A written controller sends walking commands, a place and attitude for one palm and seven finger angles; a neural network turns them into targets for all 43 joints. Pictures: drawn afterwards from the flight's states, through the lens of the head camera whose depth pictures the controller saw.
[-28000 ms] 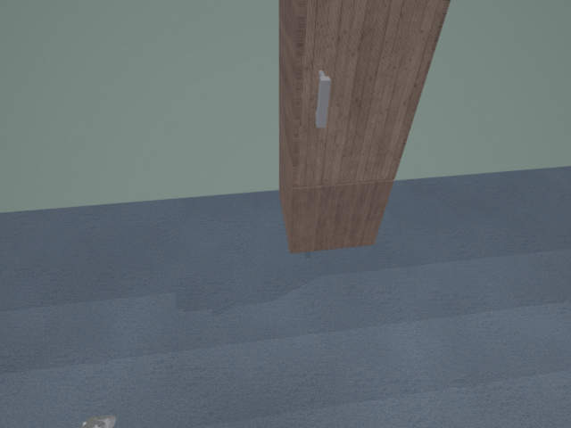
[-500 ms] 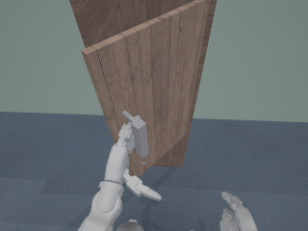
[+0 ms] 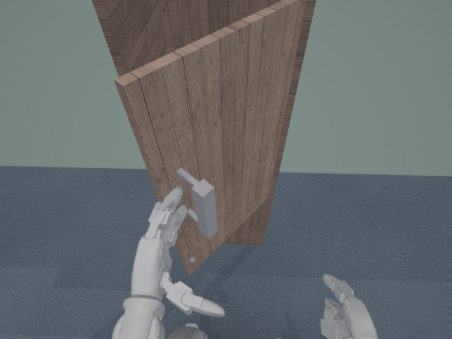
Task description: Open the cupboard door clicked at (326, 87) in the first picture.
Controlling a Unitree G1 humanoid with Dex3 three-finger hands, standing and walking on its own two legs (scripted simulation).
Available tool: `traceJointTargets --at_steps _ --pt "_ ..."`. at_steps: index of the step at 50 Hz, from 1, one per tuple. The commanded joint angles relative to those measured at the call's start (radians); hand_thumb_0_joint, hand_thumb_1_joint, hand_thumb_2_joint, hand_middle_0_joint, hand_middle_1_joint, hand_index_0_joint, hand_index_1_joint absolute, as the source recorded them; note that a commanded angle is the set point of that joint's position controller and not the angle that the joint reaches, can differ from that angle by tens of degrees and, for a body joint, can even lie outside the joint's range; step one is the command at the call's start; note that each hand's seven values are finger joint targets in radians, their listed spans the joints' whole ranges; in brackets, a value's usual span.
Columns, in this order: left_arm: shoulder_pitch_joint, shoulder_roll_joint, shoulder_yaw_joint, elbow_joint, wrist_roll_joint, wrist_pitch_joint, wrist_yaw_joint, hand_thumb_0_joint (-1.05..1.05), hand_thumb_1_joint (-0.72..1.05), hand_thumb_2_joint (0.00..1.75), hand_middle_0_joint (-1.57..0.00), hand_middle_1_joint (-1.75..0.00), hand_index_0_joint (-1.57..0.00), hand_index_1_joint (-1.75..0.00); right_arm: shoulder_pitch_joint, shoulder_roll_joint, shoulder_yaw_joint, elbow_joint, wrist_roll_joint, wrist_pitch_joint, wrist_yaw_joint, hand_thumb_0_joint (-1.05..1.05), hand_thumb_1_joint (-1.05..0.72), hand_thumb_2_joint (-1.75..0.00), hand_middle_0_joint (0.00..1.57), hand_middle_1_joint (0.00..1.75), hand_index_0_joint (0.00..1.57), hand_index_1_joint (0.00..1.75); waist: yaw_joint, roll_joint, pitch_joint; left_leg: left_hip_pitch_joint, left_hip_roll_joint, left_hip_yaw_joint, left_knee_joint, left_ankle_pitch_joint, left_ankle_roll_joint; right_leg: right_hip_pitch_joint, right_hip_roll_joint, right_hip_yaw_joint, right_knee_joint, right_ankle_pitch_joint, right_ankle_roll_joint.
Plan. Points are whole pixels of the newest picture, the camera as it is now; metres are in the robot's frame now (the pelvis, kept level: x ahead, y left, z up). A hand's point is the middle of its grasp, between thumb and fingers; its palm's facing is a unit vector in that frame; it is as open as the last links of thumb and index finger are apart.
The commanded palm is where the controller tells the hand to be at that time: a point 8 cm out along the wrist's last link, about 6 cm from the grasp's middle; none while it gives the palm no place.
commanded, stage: slide the hand sideways off the handle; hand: left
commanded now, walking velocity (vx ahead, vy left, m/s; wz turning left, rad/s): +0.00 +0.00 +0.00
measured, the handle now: (197, 203) +0.33 +0.07 +0.07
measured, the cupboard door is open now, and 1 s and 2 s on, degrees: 49 49 49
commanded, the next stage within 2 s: draw the hand back to the body in 0.52 s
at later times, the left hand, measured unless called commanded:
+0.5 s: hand (164, 294) +0.18 +0.10 +0.07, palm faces -0.01 -1.00 -0.03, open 16.3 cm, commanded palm +0.16 +0.16 +0.07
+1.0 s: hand (119, 280) +0.19 +0.15 +0.11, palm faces +0.02 -1.00 -0.05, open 16.3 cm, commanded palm +0.16 +0.21 +0.12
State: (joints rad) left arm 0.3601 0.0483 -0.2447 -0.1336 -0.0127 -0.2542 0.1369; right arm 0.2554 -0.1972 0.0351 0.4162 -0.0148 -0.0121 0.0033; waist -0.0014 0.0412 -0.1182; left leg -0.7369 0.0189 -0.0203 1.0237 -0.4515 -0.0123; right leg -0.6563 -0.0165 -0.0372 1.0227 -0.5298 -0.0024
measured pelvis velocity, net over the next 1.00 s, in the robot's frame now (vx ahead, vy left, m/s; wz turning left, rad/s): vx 0.01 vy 0.00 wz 0.01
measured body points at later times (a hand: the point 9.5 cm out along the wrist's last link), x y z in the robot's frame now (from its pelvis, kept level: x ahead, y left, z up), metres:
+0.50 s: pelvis +0.01 -0.02 -0.02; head +0.05 -0.03 +0.43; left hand +0.18 +0.16 +0.07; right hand +0.20 -0.24 -0.09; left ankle +0.03 +0.13 -0.67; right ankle -0.01 -0.12 -0.67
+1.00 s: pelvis +0.01 +0.00 +0.01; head +0.01 -0.01 +0.46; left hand +0.18 +0.21 +0.11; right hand +0.19 -0.22 -0.06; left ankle +0.03 +0.13 -0.67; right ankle -0.01 -0.12 -0.67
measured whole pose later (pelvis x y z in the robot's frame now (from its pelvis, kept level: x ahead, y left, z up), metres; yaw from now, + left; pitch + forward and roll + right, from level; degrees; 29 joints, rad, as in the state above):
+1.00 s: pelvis +0.01 +0.00 +0.01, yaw +1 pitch +8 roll -2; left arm 0.62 0.21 0.05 -0.38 -0.23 -0.19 -0.12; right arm 0.30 -0.22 0.03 0.42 0.04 -0.09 -0.07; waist 0.01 0.06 -0.15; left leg -0.68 0.03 -0.05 1.01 -0.46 -0.02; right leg -0.58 0.00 -0.06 0.97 -0.53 0.00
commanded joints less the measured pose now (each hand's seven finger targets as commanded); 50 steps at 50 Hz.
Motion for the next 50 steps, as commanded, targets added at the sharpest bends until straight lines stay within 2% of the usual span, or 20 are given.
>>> traceJointTargets --at_steps 1,3,6,12,14,18,21,25,26,28,31,34,35,36,37,41,45,46,48,50 --pt "0.002 0.005 0.018 -0.275 -0.001 -0.097 -0.044 0.00 -0.50 0.30 -0.15 -0.30 -0.15 -0.30 -0.064 -0.105 -0.050 -0.175 0.007 -0.069 -0.005 0.00 -0.90 -0.90 0.20 0.30 0.20 0.30 -0.013 -0.073 -0.153 0.142 -0.026 -0.004 -0.130 0.170 0.033 0.030 0.032 -0.015 -0.157 0.275 -0.026" --pt "0.077 0.028 0.040 -0.292 -0.013 -0.104 -0.071 0.00 -0.50 0.30 -0.15 -0.30 -0.15 -0.30 -0.056 -0.108 -0.053 -0.182 0.008 -0.073 -0.003 0.00 -0.90 -0.90 0.20 0.30 0.20 0.30 -0.007 -0.069 -0.155 0.135 -0.028 0.000 -0.119 0.185 0.033 0.033 0.033 -0.013 -0.149 0.303 -0.024" --pt "0.098 0.057 0.066 -0.325 -0.027 -0.111 -0.101 0.00 -0.50 0.30 -0.15 -0.30 -0.15 -0.30 -0.055 -0.110 -0.054 -0.189 0.008 -0.077 -0.006 0.00 -0.90 -0.90 0.20 0.30 0.20 0.30 -0.011 -0.069 -0.149 0.115 -0.033 0.002 -0.101 0.188 0.035 0.034 0.031 -0.005 -0.144 0.318 -0.021" --pt "0.229 0.097 0.134 -0.390 -0.072 -0.145 -0.146 0.00 -0.50 0.30 -0.15 -0.30 -0.15 -0.30 -0.042 -0.106 -0.066 -0.197 0.014 -0.088 -0.014 0.00 -0.90 -0.90 0.20 0.30 0.20 0.30 0.002 -0.068 -0.192 0.101 -0.037 0.008 -0.064 0.246 0.035 0.055 0.031 -0.001 -0.112 0.410 -0.015" --pt "0.227 0.091 0.121 -0.418 -0.086 -0.158 -0.167 0.00 -0.50 0.30 -0.15 -0.30 -0.15 -0.30 -0.042 -0.109 -0.067 -0.201 0.017 -0.094 -0.016 0.00 -0.90 -0.90 0.20 0.30 0.20 0.30 -0.010 -0.067 -0.187 0.092 -0.040 0.007 -0.051 0.236 0.036 0.040 0.028 0.004 -0.110 0.412 -0.009" --pt "0.276 0.118 0.158 -0.391 -0.102 -0.160 -0.201 0.00 -0.50 0.30 -0.15 -0.30 -0.15 -0.30 -0.042 -0.111 -0.071 -0.195 0.020 -0.096 -0.023 0.00 -0.90 -0.90 0.20 0.30 0.20 0.30 -0.012 -0.087 -0.152 0.048 -0.041 0.002 -0.037 0.201 0.036 0.021 0.028 0.013 -0.112 0.376 -0.005" --pt "0.295 0.140 0.192 -0.387 -0.114 -0.155 -0.224 0.00 -0.50 0.30 -0.15 -0.30 -0.15 -0.30 -0.051 -0.112 -0.076 -0.198 0.024 -0.096 -0.031 0.00 -0.90 -0.90 0.20 0.30 0.20 0.30 -0.004 -0.072 -0.149 0.025 -0.043 0.005 -0.024 0.184 0.034 0.018 0.023 0.030 -0.116 0.345 -0.004" --pt "0.306 0.172 0.250 -0.392 -0.148 -0.153 -0.247 0.00 -0.50 0.30 -0.15 -0.30 -0.15 -0.30 -0.057 -0.109 -0.078 -0.200 0.029 -0.095 -0.044 0.00 -0.90 -0.90 0.20 0.30 0.20 0.30 0.003 -0.104 -0.164 0.006 -0.043 0.005 -0.011 0.169 0.034 0.037 0.020 0.050 -0.130 0.330 0.002" --pt "0.276 0.162 0.238 -0.412 -0.154 -0.158 -0.252 0.00 -0.50 0.30 -0.15 -0.30 -0.15 -0.30 -0.064 -0.111 -0.075 -0.202 0.030 -0.099 -0.046 0.00 -0.90 -0.90 0.20 0.30 0.20 0.30 -0.002 -0.075 -0.157 0.004 -0.044 0.008 -0.008 0.157 0.033 0.020 0.019 0.050 -0.130 0.298 0.001" --pt "0.224 0.145 0.211 -0.428 -0.162 -0.169 -0.255 0.00 -0.50 0.30 -0.15 -0.30 -0.15 -0.30 -0.057 -0.113 -0.071 -0.199 0.030 -0.112 -0.050 0.00 -0.90 -0.90 0.20 0.30 0.20 0.30 -0.017 -0.067 -0.149 0.007 -0.043 0.003 -0.003 0.136 0.036 -0.013 0.022 0.044 -0.132 0.247 -0.001" --pt "0.232 0.148 0.215 -0.398 -0.166 -0.171 -0.256 0.00 -0.50 0.30 -0.15 -0.30 -0.15 -0.30 -0.055 -0.117 -0.071 -0.191 0.032 -0.123 -0.055 0.00 -0.90 -0.90 0.20 0.30 0.20 0.30 -0.013 -0.058 -0.135 -0.002 -0.040 -0.001 -0.002 0.113 0.035 -0.033 0.024 0.048 -0.141 0.184 -0.006" --pt "0.205 0.205 0.251 -0.465 -0.163 -0.148 -0.248 0.00 -0.50 0.30 -0.15 -0.30 -0.15 -0.30 -0.049 -0.119 -0.069 -0.199 0.036 -0.125 -0.060 0.00 -0.90 -0.90 0.20 0.30 0.20 0.30 -0.004 -0.031 -0.171 0.047 -0.038 -0.001 -0.039 0.116 0.039 0.000 0.028 0.043 -0.161 0.163 -0.011" --pt "0.224 0.232 0.281 -0.471 -0.159 -0.133 -0.241 0.00 -0.50 0.30 -0.15 -0.30 -0.15 -0.30 -0.056 -0.118 -0.073 -0.201 0.041 -0.123 -0.063 0.00 -0.90 -0.90 0.20 0.30 0.20 0.30 0.009 -0.019 -0.177 0.062 -0.035 -0.001 -0.053 0.124 0.040 0.013 0.032 0.038 -0.165 0.162 -0.014" --pt "0.233 0.218 0.270 -0.480 -0.161 -0.118 -0.238 0.00 -0.50 0.30 -0.15 -0.30 -0.15 -0.30 -0.055 -0.113 -0.067 -0.205 0.042 -0.123 -0.063 0.00 -0.90 -0.90 0.20 0.30 0.20 0.30 0.008 -0.025 -0.178 0.073 -0.037 0.001 -0.063 0.131 0.040 0.028 0.029 0.035 -0.172 0.178 -0.011" --pt "0.249 0.236 0.301 -0.472 -0.166 -0.098 -0.233 0.00 -0.50 0.30 -0.15 -0.30 -0.15 -0.30 -0.056 -0.110 -0.068 -0.200 0.045 -0.119 -0.066 0.00 -0.90 -0.90 0.20 0.30 0.20 0.30 0.014 -0.025 -0.178 0.078 -0.037 0.003 -0.071 0.129 0.040 0.037 0.030 0.034 -0.182 0.178 -0.009" --pt "0.267 0.209 0.318 -0.433 -0.194 -0.032 -0.235 0.00 -0.50 0.30 -0.15 -0.30 -0.15 -0.30 -0.077 -0.110 -0.059 -0.196 0.057 -0.117 -0.072 0.00 -0.90 -0.90 0.20 0.30 0.20 0.30 0.010 -0.060 -0.097 0.093 -0.035 0.002 -0.111 0.107 0.039 0.046 0.035 0.020 -0.229 0.150 -0.002" --pt "0.229 0.239 0.349 -0.433 -0.218 0.000 -0.256 0.00 -0.50 0.30 -0.15 -0.30 -0.15 -0.30 -0.082 -0.122 -0.051 -0.184 0.058 -0.131 -0.082 0.00 -0.90 -0.90 0.20 0.30 0.20 0.30 0.005 -0.078 -0.045 0.113 -0.030 -0.009 -0.147 0.092 0.041 0.055 0.038 0.013 -0.266 0.117 -0.002" --pt "0.217 0.231 0.335 -0.474 -0.221 -0.003 -0.265 0.00 -0.50 0.30 -0.15 -0.30 -0.15 -0.30 -0.078 -0.124 -0.047 -0.188 0.059 -0.140 -0.082 0.00 -0.90 -0.90 0.20 0.30 0.20 0.30 0.005 -0.029 -0.061 0.137 -0.031 -0.008 -0.159 0.099 0.040 0.058 0.038 0.005 -0.261 0.131 -0.003" --pt "0.223 0.247 0.346 -0.509 -0.226 -0.004 -0.274 0.00 -0.50 0.30 -0.15 -0.30 -0.15 -0.30 -0.066 -0.122 -0.044 -0.182 0.059 -0.154 -0.082 0.00 -0.90 -0.90 0.20 0.30 0.20 0.30 0.011 0.005 -0.082 0.178 -0.030 -0.015 -0.180 0.131 0.039 0.074 0.044 -0.016 -0.248 0.185 -0.008" --pt "0.211 0.272 0.370 -0.535 -0.232 -0.003 -0.284 0.00 -0.50 0.30 -0.15 -0.30 -0.15 -0.30 -0.064 -0.126 -0.044 -0.176 0.058 -0.164 -0.084 0.00 -0.90 -0.90 0.20 0.30 0.20 0.30 0.016 -0.012 -0.098 0.199 -0.027 -0.023 -0.193 0.155 0.039 0.095 0.048 -0.026 -0.247 0.212 -0.010"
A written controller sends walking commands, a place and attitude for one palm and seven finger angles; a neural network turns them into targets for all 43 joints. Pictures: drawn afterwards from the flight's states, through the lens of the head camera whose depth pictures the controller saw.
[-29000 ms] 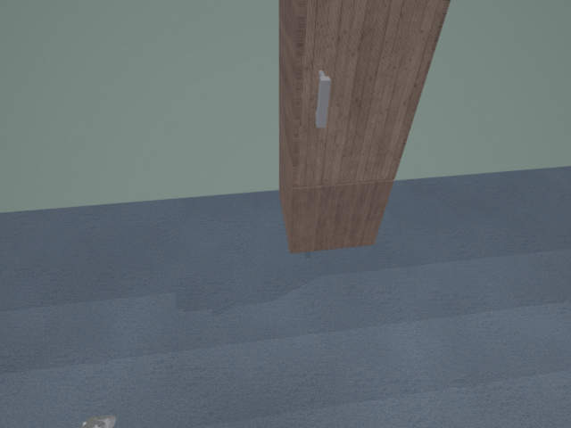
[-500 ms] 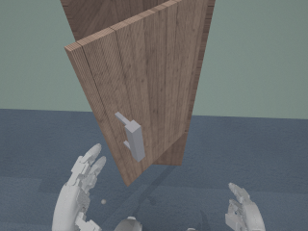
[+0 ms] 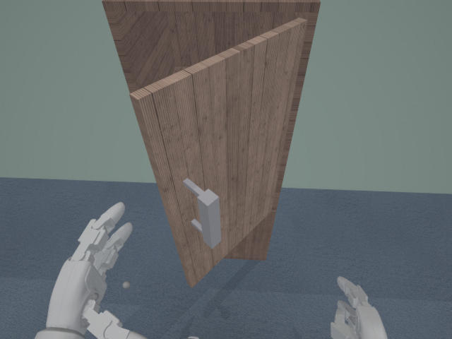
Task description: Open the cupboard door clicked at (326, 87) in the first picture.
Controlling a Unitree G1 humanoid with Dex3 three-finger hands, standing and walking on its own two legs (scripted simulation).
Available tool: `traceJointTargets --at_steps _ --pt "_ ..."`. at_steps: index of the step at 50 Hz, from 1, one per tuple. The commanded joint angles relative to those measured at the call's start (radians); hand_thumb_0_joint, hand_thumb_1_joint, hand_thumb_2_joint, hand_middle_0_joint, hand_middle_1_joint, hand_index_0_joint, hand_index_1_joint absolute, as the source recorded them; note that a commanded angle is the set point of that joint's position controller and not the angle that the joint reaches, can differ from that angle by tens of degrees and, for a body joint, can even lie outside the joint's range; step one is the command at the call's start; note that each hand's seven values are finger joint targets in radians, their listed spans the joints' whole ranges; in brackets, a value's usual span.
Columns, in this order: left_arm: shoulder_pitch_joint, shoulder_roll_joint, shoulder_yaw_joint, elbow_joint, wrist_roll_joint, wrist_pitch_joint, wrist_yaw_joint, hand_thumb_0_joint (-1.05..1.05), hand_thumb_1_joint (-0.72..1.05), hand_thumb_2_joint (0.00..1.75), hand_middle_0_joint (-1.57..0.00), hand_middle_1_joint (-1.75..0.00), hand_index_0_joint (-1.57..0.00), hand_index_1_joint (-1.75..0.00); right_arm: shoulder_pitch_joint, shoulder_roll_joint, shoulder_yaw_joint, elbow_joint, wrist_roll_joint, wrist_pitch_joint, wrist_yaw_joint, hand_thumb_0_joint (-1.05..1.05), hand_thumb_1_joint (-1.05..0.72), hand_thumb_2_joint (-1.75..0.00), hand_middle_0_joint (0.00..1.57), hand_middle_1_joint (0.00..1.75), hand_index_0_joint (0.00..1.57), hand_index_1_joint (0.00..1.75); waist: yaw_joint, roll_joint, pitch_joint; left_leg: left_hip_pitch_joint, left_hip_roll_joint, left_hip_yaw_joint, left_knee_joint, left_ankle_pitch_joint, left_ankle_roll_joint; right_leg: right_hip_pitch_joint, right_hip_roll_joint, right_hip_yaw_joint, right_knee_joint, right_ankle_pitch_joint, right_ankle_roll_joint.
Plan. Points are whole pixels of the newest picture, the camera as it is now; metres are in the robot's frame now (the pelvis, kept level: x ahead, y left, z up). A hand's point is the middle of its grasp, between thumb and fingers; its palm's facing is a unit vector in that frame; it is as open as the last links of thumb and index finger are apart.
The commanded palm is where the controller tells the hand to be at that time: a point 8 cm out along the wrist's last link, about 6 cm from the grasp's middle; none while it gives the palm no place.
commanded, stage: draw the hand back to the body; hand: left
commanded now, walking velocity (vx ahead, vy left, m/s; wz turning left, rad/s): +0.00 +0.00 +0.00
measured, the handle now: (201, 213) +0.33 +0.07 +0.06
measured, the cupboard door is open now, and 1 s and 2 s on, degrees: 49 49 49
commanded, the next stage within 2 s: step back with the hand held close in 1.20 s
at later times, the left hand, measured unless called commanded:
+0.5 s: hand (53, 248) +0.20 +0.24 +0.16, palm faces +0.31 -0.87 -0.38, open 13.0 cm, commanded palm +0.16 +0.28 +0.19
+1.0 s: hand (20, 208) +0.22 +0.26 +0.21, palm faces +0.45 -0.81 -0.38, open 7.8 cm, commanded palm +0.17 +0.30 +0.23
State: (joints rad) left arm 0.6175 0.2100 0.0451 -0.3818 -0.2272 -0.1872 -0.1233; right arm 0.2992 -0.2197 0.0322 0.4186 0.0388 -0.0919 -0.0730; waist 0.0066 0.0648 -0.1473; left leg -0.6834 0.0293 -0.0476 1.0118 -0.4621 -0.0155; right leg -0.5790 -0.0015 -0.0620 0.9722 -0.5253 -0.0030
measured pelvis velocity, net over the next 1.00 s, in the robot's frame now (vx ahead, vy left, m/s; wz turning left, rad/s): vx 0.03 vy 0.00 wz -0.03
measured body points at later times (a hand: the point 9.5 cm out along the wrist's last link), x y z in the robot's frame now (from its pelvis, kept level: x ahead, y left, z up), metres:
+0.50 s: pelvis +0.02 +0.02 +0.04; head +0.00 +0.00 +0.49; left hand +0.18 +0.28 +0.18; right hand +0.20 -0.19 -0.03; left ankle +0.03 +0.13 -0.68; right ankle -0.02 -0.12 -0.68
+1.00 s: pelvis +0.03 +0.00 +0.06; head +0.01 -0.02 +0.51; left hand +0.19 +0.30 +0.23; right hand +0.22 -0.22 -0.02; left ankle +0.03 +0.13 -0.68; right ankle -0.02 -0.12 -0.68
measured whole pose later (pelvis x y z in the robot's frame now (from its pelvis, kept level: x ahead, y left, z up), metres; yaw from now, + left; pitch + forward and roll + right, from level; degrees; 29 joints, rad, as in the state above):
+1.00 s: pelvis +0.03 +0.00 +0.06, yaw -1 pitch -4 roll +0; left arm 0.46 0.32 0.33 -0.38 -0.07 -0.05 0.12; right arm 0.19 -0.23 0.03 0.62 -0.01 -0.09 -0.09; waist 0.07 0.06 0.01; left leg -0.12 0.02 0.01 0.43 -0.25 -0.01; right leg -0.04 -0.01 -0.02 0.40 -0.29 0.01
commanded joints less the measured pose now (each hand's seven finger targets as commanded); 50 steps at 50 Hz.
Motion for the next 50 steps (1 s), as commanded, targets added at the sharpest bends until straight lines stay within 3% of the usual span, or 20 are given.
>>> traceJointTargets --at_steps 1,6,7,8,10,15,18,24,25,32,33,40,41,42,45,48,50 --pt "-0.038 0.117 0.094 -0.280 -0.023 -0.066 -0.027 0.00 -0.50 0.30 -0.15 -0.30 -0.15 -0.30 -0.107 -0.102 -0.041 -0.175 0.006 -0.087 -0.009 0.00 -0.90 -0.90 0.20 0.30 0.20 0.30 0.008 -0.027 -0.058 0.151 -0.038 0.007 -0.185 0.173 0.042 0.019 0.033 0.000 -0.202 0.222 -0.008" --pt "-0.038 0.130 0.145 -0.270 -0.045 -0.021 -0.048 0.00 -0.32 0.37 -0.16 -0.30 -0.16 -0.30 -0.118 -0.103 -0.035 -0.157 0.013 -0.096 -0.006 0.00 -0.90 -0.90 0.20 0.30 0.20 0.30 0.017 0.002 -0.039 0.183 -0.037 0.003 -0.220 0.196 0.036 0.053 0.036 -0.019 -0.218 0.255 -0.010" --pt "-0.059 0.280 0.170 -0.357 0.108 0.013 0.078 0.00 -0.29 0.39 -0.16 -0.30 -0.16 -0.30 -0.122 -0.100 -0.033 -0.165 -0.002 -0.078 -0.035 0.00 -0.90 -0.90 0.20 0.30 0.20 0.30 0.061 0.006 -0.037 0.211 -0.027 0.019 -0.270 0.198 0.036 0.074 0.010 0.044 -0.289 0.251 -0.026" --pt "-0.012 0.193 0.135 -0.342 0.123 0.044 0.133 0.00 -0.26 0.40 -0.16 -0.30 -0.16 -0.30 -0.116 -0.079 -0.024 -0.162 -0.007 -0.072 -0.043 0.00 -0.90 -0.90 0.20 0.30 0.20 0.30 0.037 0.025 -0.006 0.241 -0.030 0.026 -0.279 0.204 0.036 0.069 0.003 0.035 -0.310 0.249 -0.025" --pt "-0.008 0.144 0.090 -0.337 0.149 0.085 0.174 0.00 -0.18 0.43 -0.16 -0.30 -0.16 -0.30 -0.113 -0.080 -0.017 -0.152 -0.010 -0.062 -0.042 0.00 -0.90 -0.90 0.20 0.30 0.20 0.30 0.029 0.002 0.021 0.259 -0.024 0.016 -0.301 0.207 0.037 0.086 0.004 0.023 -0.327 0.244 -0.023" --pt "-0.052 0.231 0.174 -0.314 0.183 0.109 0.245 0.00 -0.01 0.51 -0.17 -0.30 -0.17 -0.30 -0.139 -0.091 -0.010 -0.116 -0.021 -0.053 -0.057 0.00 -0.90 -0.90 0.20 0.30 0.20 0.30 0.031 -0.046 0.037 0.330 -0.019 0.020 -0.367 0.221 0.040 0.173 0.001 0.015 -0.396 0.256 -0.018" --pt "-0.074 0.228 0.185 -0.323 0.188 0.109 0.260 0.00 0.09 0.55 -0.17 -0.30 -0.17 -0.30 -0.148 -0.087 -0.003 -0.098 -0.024 -0.058 -0.059 0.00 -0.90 -0.90 0.20 0.30 0.20 0.30 0.033 0.001 0.037 0.389 -0.017 0.019 -0.413 0.247 0.038 0.212 -0.003 0.011 -0.421 0.277 -0.017" --pt "-0.122 0.244 0.228 -0.310 0.192 0.103 0.274 0.00 0.31 0.64 -0.18 -0.30 -0.18 -0.30 -0.174 -0.095 -0.003 -0.050 -0.030 -0.081 -0.055 0.00 -0.90 -0.90 0.20 0.30 0.20 0.30 0.041 0.011 0.056 0.473 -0.013 0.016 -0.495 0.320 0.035 0.298 -0.001 0.008 -0.479 0.338 -0.016" --pt "-0.115 0.255 0.246 -0.283 0.191 0.105 0.276 0.00 0.34 0.66 -0.18 -0.30 -0.18 -0.30 -0.182 -0.099 -0.003 -0.039 -0.033 -0.083 -0.054 0.00 -0.90 -0.90 0.20 0.30 0.20 0.30 0.047 -0.028 0.064 0.469 -0.011 0.012 -0.509 0.337 0.034 0.328 -0.001 0.003 -0.488 0.356 -0.018" --pt "-0.155 0.288 0.331 -0.275 0.181 0.094 0.271 0.00 0.58 0.76 -0.19 -0.30 -0.19 -0.30 -0.207 -0.100 -0.014 0.002 -0.037 -0.078 -0.042 0.00 -0.90 -0.90 0.20 0.30 0.20 0.30 0.060 0.021 0.073 0.546 -0.008 0.036 -0.566 0.450 0.029 0.411 -0.001 0.010 -0.543 0.454 -0.017" --pt "-0.166 0.295 0.345 -0.269 0.178 0.092 0.271 0.00 0.62 0.78 -0.19 -0.30 -0.19 -0.30 -0.208 -0.099 -0.016 0.006 -0.038 -0.078 -0.041 0.00 -0.90 -0.90 0.20 0.30 0.20 0.30 0.059 -0.002 0.074 0.554 -0.008 0.038 -0.572 0.453 0.029 0.417 0.000 0.010 -0.552 0.461 -0.016" --pt "-0.236 0.334 0.426 -0.231 0.166 0.084 0.268 0.00 0.87 0.88 -0.20 -0.30 -0.20 -0.30 -0.231 -0.106 -0.028 0.035 -0.042 -0.065 -0.038 0.00 -0.90 -0.90 0.20 0.30 0.20 0.30 0.066 0.018 0.092 0.598 -0.011 0.060 -0.596 0.498 0.033 0.458 0.001 0.018 -0.601 0.525 -0.015" --pt "-0.246 0.334 0.430 -0.225 0.162 0.082 0.268 0.00 0.90 0.90 -0.20 -0.30 -0.20 -0.30 -0.228 -0.104 -0.028 0.037 -0.042 -0.062 -0.036 0.00 -0.90 -0.90 0.20 0.30 0.20 0.30 0.063 -0.001 0.099 0.599 -0.011 0.059 -0.603 0.500 0.033 0.462 0.000 0.015 -0.603 0.530 -0.013" --pt "-0.237 0.305 0.407 -0.207 0.165 0.083 0.263 0.00 0.90 0.90 -0.20 -0.30 -0.20 -0.30 -0.230 -0.105 -0.031 0.041 -0.042 -0.059 -0.034 0.00 -0.90 -0.90 0.20 0.30 0.20 0.30 0.061 0.018 0.098 0.610 -0.011 0.064 -0.605 0.502 0.033 0.460 0.001 0.017 -0.606 0.528 -0.011" --pt "-0.208 0.266 0.370 -0.169 0.162 0.086 0.251 0.00 0.90 0.90 -0.20 -0.30 -0.20 -0.30 -0.233 -0.109 -0.039 0.044 -0.043 -0.053 -0.027 0.00 -0.90 -0.90 0.20 0.30 0.20 0.30 0.061 -0.008 0.113 0.618 -0.011 0.068 -0.615 0.499 0.037 0.461 0.002 0.016 -0.625 0.528 -0.008" --pt "-0.232 0.292 0.383 -0.193 0.162 0.080 0.249 0.00 0.90 0.90 -0.20 -0.30 -0.20 -0.30 -0.239 -0.114 -0.046 0.041 -0.045 -0.048 -0.026 0.00 -0.90 -0.90 0.20 0.30 0.20 0.30 0.061 -0.057 0.092 0.633 -0.013 0.071 -0.620 0.491 0.044 0.471 0.003 0.021 -0.633 0.536 -0.002" --pt "-0.246 0.327 0.408 -0.213 0.165 0.074 0.252 0.00 0.90 0.90 -0.20 -0.30 -0.20 -0.30 -0.248 -0.113 -0.047 0.044 -0.046 -0.048 -0.031 0.00 -0.90 -0.90 0.20 0.30 0.20 0.30 0.068 -0.038 0.068 0.645 -0.017 0.077 -0.617 0.497 0.046 0.486 0.001 0.027 -0.639 0.547 -0.004"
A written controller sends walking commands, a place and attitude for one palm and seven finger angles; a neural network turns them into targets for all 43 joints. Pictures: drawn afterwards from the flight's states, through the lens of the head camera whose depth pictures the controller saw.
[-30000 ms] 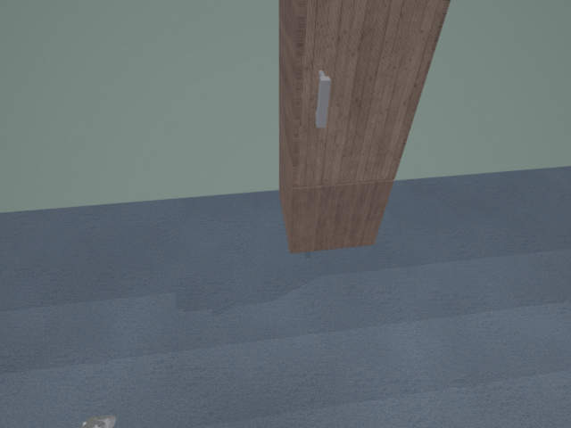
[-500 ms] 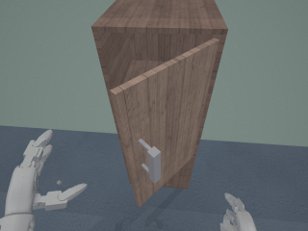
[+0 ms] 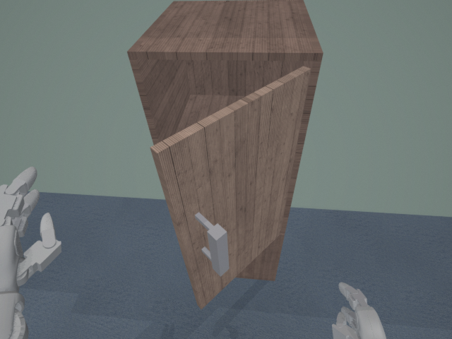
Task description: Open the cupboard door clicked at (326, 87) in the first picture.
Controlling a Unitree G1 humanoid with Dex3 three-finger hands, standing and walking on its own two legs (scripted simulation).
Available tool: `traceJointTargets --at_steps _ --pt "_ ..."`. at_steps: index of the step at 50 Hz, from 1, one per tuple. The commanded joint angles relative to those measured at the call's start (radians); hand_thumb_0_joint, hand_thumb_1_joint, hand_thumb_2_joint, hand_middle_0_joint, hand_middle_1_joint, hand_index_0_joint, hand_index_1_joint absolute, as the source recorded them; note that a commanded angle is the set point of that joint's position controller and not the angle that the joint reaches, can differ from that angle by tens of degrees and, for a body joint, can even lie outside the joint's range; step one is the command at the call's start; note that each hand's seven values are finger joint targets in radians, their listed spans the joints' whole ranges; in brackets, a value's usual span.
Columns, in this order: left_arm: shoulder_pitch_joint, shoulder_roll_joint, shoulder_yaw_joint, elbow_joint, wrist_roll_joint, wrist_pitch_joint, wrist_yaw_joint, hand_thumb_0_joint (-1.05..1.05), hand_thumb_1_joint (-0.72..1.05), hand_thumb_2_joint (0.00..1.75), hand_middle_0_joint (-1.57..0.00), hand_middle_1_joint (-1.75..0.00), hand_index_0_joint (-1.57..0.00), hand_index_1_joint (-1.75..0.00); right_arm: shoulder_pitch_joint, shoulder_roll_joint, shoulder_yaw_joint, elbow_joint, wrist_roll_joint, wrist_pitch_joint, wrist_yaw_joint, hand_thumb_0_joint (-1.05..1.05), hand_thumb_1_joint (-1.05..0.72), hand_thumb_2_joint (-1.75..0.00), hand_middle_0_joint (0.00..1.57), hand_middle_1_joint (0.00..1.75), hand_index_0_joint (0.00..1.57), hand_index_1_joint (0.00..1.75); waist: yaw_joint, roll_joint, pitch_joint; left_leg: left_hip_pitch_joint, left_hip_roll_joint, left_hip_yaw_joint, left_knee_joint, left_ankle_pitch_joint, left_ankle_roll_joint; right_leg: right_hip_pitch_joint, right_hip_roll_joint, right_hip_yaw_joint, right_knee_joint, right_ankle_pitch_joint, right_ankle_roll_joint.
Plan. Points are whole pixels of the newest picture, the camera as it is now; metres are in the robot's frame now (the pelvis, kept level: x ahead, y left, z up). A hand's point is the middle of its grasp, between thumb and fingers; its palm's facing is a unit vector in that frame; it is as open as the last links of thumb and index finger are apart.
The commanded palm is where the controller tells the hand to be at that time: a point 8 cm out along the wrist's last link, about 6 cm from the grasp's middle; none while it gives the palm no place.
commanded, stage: draw the hand back to the body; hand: left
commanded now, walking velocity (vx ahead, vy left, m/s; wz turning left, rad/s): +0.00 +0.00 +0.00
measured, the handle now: (211, 244) +0.30 +0.08 +0.00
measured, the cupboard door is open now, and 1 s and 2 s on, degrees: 49 49 49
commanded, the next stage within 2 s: step back with the hand held close in 0.20 s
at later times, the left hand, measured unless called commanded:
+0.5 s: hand (54, 251) +0.18 +0.26 +0.15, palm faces +0.40 -0.79 -0.46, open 7.4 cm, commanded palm +0.12 +0.30 +0.17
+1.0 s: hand out of the picture +0.08 +0.29 +0.15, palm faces +0.44 -0.73 -0.51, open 7.4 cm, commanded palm +0.01 +0.33 +0.17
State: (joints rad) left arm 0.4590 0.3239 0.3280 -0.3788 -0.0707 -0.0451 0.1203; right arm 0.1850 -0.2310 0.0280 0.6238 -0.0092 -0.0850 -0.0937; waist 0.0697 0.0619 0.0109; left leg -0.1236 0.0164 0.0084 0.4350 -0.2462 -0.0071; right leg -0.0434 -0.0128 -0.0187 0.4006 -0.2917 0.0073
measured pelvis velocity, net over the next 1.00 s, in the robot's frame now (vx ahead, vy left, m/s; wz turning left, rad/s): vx -0.11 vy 0.02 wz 0.05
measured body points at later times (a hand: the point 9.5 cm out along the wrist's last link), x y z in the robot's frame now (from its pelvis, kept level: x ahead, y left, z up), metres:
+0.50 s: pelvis -0.02 +0.00 +0.00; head -0.02 -0.02 +0.45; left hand +0.15 +0.30 +0.18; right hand +0.17 -0.24 -0.08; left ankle +0.00 +0.12 -0.74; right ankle -0.04 -0.12 -0.74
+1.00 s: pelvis -0.11 +0.02 -0.02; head -0.09 +0.03 +0.43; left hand +0.05 +0.33 +0.18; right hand +0.07 -0.20 -0.09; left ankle +0.00 +0.13 -0.74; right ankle -0.09 -0.11 -0.74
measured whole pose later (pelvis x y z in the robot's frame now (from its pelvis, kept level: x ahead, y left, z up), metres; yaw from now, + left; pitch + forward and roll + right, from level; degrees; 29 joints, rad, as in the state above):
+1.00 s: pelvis -0.11 +0.02 -0.02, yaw +3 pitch -1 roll -2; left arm 0.54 0.42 0.44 -0.51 -0.01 -0.20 0.14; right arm 0.20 -0.20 0.00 0.55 0.00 -0.05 -0.08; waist 0.00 0.02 0.06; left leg -0.44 0.01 0.00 0.57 -0.15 0.04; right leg -0.27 0.02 0.01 0.57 -0.30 0.01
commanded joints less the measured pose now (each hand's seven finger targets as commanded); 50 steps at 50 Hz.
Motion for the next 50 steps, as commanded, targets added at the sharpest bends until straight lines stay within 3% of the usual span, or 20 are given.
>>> traceJointTargets --at_steps 1,4,12,15,16,17,18,19,21,25,30,33,36,39,43,45,47,48,49,50 --pt "-0.092 0.214 0.129 -0.230 0.008 -0.071 0.010 0.00 0.90 0.90 -0.20 -0.30 -0.20 -0.30 -0.135 -0.096 -0.041 -0.163 0.000 -0.057 -0.011 0.00 -0.90 -0.90 0.20 0.30 0.20 0.30 0.006 -0.017 -0.096 0.088 -0.006 0.022 -0.040 0.280 0.037 -0.047 0.008 -0.014 -0.066 0.321 -0.013" --pt "-0.101 0.222 0.136 -0.252 0.012 -0.080 0.013 0.00 0.90 0.90 -0.20 -0.30 -0.20 -0.30 -0.138 -0.090 -0.040 -0.156 0.000 -0.063 -0.013 0.00 -0.90 -0.90 0.20 0.30 0.20 0.30 0.005 0.025 -0.092 0.101 -0.009 0.027 -0.041 0.275 0.034 -0.054 0.010 -0.011 -0.079 0.314 -0.015" --pt "-0.070 0.189 0.119 -0.183 0.005 -0.081 0.005 0.00 0.90 0.90 -0.20 -0.30 -0.20 -0.30 -0.138 -0.091 -0.046 -0.141 0.000 -0.065 -0.009 0.00 -0.90 -0.90 0.20 0.30 0.20 0.30 0.001 -0.040 -0.039 0.094 -0.007 0.032 -0.052 0.259 0.036 -0.068 0.014 -0.012 -0.103 0.306 -0.007" --pt "-0.081 0.187 0.114 -0.162 0.005 -0.083 -0.001 0.00 0.90 0.90 -0.20 -0.30 -0.20 -0.30 -0.145 -0.094 -0.050 -0.139 0.002 -0.061 -0.010 0.00 -0.90 -0.90 0.20 0.30 0.20 0.30 0.001 -0.035 -0.020 0.094 -0.007 0.035 -0.058 0.236 0.038 -0.080 0.014 -0.005 -0.120 0.275 -0.007" --pt "-0.170 0.213 0.118 -0.256 0.006 -0.097 0.002 0.00 0.90 0.90 -0.20 -0.30 -0.20 -0.30 -0.153 -0.093 -0.048 -0.147 0.002 -0.067 -0.009 0.00 -0.90 -0.90 0.20 0.30 0.20 0.30 -0.002 -0.009 -0.053 0.108 -0.009 0.031 -0.060 0.232 0.039 -0.070 0.010 -0.002 -0.118 0.273 -0.005" --pt "-0.214 0.333 0.236 -0.270 0.016 -0.131 0.011 0.00 0.90 0.90 -0.20 -0.30 -0.20 -0.30 -0.133 -0.114 -0.046 -0.172 0.012 -0.043 -0.008 0.00 -0.90 -0.90 0.20 0.30 0.20 0.30 -0.047 -0.045 0.030 0.039 0.006 0.012 -0.005 0.192 0.051 -0.188 -0.033 0.061 -0.172 0.316 0.002" --pt "-0.100 0.259 0.183 -0.183 0.016 -0.130 0.000 0.00 0.90 0.90 -0.20 -0.30 -0.20 -0.30 -0.138 -0.101 -0.049 -0.154 0.006 -0.024 -0.007 0.00 -0.90 -0.90 0.20 0.30 0.20 0.30 -0.050 -0.101 0.010 0.035 0.002 0.003 0.021 0.195 0.051 -0.185 -0.054 0.052 -0.164 0.354 0.001" --pt "-0.055 0.242 0.160 -0.172 0.021 -0.123 -0.004 0.00 0.90 0.90 -0.20 -0.30 -0.20 -0.30 -0.145 -0.102 -0.052 -0.163 0.005 -0.010 -0.004 0.00 -0.90 -0.90 0.20 0.30 0.20 0.30 -0.050 -0.110 0.006 0.033 0.002 0.007 0.029 0.212 0.049 -0.184 -0.061 0.055 -0.158 0.402 0.002" --pt "-0.016 0.233 0.156 -0.200 0.022 -0.130 -0.004 0.00 0.90 0.90 -0.20 -0.30 -0.20 -0.30 -0.141 -0.102 -0.057 -0.177 0.005 0.009 -0.003 0.00 -0.90 -0.90 0.20 0.30 0.20 0.30 -0.052 -0.069 -0.040 0.031 0.006 0.014 0.028 0.259 0.044 -0.163 -0.067 0.041 -0.125 0.447 0.004" --pt "0.057 0.250 0.177 -0.274 0.019 -0.138 0.006 0.00 0.90 0.90 -0.20 -0.30 -0.20 -0.30 -0.130 -0.111 -0.071 -0.204 0.010 0.038 -0.006 0.00 -0.90 -0.90 0.20 0.30 0.20 0.30 -0.053 0.010 -0.142 0.047 0.027 0.010 0.011 0.398 0.037 -0.123 -0.049 0.017 -0.065 0.454 0.007" --pt "0.091 0.287 0.221 -0.315 0.014 -0.143 0.021 0.00 0.90 0.90 -0.20 -0.30 -0.20 -0.30 -0.129 -0.106 -0.080 -0.226 0.017 0.055 -0.010 0.00 -0.90 -0.90 0.20 0.30 0.20 0.30 -0.053 -0.027 -0.177 0.019 0.043 -0.003 0.003 0.426 0.034 -0.120 -0.032 0.012 -0.028 0.442 0.012" --pt "0.099 0.281 0.220 -0.323 0.013 -0.152 0.027 0.00 0.90 0.90 -0.20 -0.30 -0.20 -0.30 -0.117 -0.110 -0.084 -0.233 0.020 0.052 -0.011 0.00 -0.90 -0.90 0.20 0.30 0.20 0.30 -0.056 -0.030 -0.161 -0.025 0.052 -0.013 -0.014 0.360 0.035 -0.132 -0.021 0.016 -0.018 0.370 0.015" --pt "0.108 0.271 0.214 -0.322 0.016 -0.162 0.032 0.00 0.90 0.90 -0.20 -0.30 -0.20 -0.30 -0.117 -0.114 -0.083 -0.234 0.020 0.044 -0.010 0.00 -0.90 -0.90 0.20 0.30 0.20 0.30 -0.057 0.036 -0.131 -0.104 0.064 -0.031 -0.055 0.232 0.041 -0.126 -0.011 0.016 -0.002 0.264 0.014" --pt "0.110 0.264 0.215 -0.330 0.025 -0.179 0.036 0.00 0.90 0.90 -0.20 -0.30 -0.20 -0.30 -0.111 -0.125 -0.085 -0.238 0.022 0.030 -0.006 0.00 -0.90 -0.90 0.20 0.30 0.20 0.30 -0.061 0.047 -0.101 -0.232 0.082 -0.063 -0.111 0.005 0.056 -0.087 0.007 0.019 0.033 0.175 0.013" --pt "0.090 0.253 0.230 -0.344 0.049 -0.202 0.039 0.00 0.90 0.90 -0.20 -0.30 -0.20 -0.30 -0.113 -0.140 -0.084 -0.250 0.020 0.002 -0.004 0.00 -0.90 -0.90 0.20 0.30 0.20 0.30 -0.055 0.136 -0.062 -0.513 0.146 -0.154 -0.238 -0.370 0.102 0.063 0.054 0.005 0.196 0.087 0.023" --pt "0.066 0.260 0.245 -0.352 0.063 -0.211 0.039 0.00 0.90 0.90 -0.20 -0.30 -0.20 -0.30 -0.115 -0.144 -0.087 -0.248 0.016 -0.012 -0.004 0.00 -0.90 -0.90 0.20 0.30 0.20 0.30 -0.050 0.184 -0.057 -0.618 0.179 -0.191 -0.274 -0.468 0.124 0.124 0.074 -0.002 0.284 0.088 0.027" --pt "0.063 0.259 0.252 -0.345 0.069 -0.219 0.038 0.00 0.90 0.90 -0.20 -0.30 -0.20 -0.30 -0.103 -0.135 -0.089 -0.243 0.014 -0.025 0.001 0.00 -0.90 -0.90 0.20 0.30 0.20 0.30 -0.052 0.140 -0.046 -0.653 0.176 -0.187 -0.228 -0.475 0.131 0.121 0.074 0.018 0.279 0.066 0.021" --pt "0.066 0.260 0.250 -0.344 0.063 -0.220 0.036 0.00 0.90 0.90 -0.20 -0.30 -0.20 -0.30 -0.094 -0.128 -0.090 -0.240 0.014 -0.029 0.004 0.00 -0.90 -0.90 0.20 0.30 0.20 0.30 -0.056 0.075 -0.039 -0.601 0.143 -0.155 -0.166 -0.424 0.114 0.056 0.056 0.041 0.209 0.044 0.008" --pt "0.074 0.264 0.246 -0.345 0.053 -0.222 0.033 0.00 0.90 0.90 -0.20 -0.30 -0.20 -0.30 -0.084 -0.118 -0.091 -0.233 0.013 -0.033 0.007 0.00 -0.90 -0.90 0.20 0.30 0.20 0.30 -0.064 -0.014 -0.038 -0.487 0.083 -0.101 -0.062 -0.342 0.082 -0.075 0.012 0.107 0.077 -0.001 -0.016" --pt "0.075 0.291 0.253 -0.361 0.041 -0.224 0.036 0.00 0.90 0.90 -0.20 -0.30 -0.20 -0.30 -0.079 -0.111 -0.095 -0.224 0.009 -0.033 0.009 0.00 -0.90 -0.90 0.20 0.30 0.20 0.30 -0.074 -0.107 -0.044 -0.317 0.019 -0.044 0.087 -0.223 0.043 -0.267 -0.065 0.212 -0.069 -0.079 -0.055"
